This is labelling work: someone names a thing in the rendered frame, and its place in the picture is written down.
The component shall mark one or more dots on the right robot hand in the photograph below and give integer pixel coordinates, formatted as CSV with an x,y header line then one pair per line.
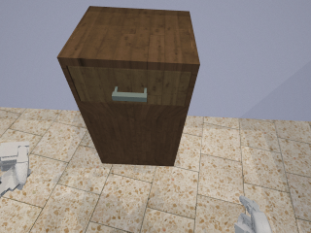
x,y
257,223

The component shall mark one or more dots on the handle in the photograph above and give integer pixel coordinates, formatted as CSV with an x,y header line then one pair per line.
x,y
129,96

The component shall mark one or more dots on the drawer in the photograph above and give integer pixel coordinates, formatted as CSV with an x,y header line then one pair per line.
x,y
97,84

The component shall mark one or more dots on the cabinet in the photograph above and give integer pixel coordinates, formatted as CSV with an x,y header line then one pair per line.
x,y
132,38

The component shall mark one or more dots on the left robot hand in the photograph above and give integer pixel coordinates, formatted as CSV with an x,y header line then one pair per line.
x,y
14,160

